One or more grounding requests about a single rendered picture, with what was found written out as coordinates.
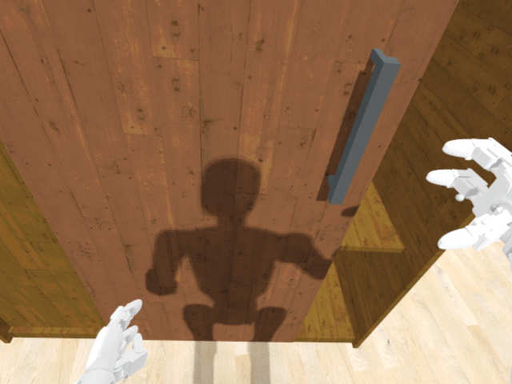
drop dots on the robot right hand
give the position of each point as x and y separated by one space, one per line
489 226

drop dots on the handle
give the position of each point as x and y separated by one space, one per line
380 83

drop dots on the robot left hand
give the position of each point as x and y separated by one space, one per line
109 348

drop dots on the wardrobe door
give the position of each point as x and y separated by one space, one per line
180 149
39 287

